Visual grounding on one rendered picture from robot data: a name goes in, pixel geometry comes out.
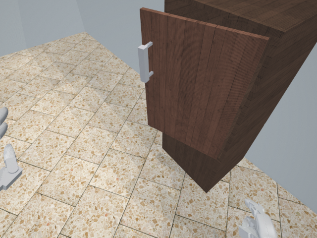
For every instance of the right robot hand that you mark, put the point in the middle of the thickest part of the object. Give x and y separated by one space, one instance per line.
261 227

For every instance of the handle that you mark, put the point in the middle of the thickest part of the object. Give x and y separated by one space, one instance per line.
144 62

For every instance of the cupboard door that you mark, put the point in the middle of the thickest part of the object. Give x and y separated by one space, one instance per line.
201 74

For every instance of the left robot hand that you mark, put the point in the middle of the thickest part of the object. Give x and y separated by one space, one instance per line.
11 172

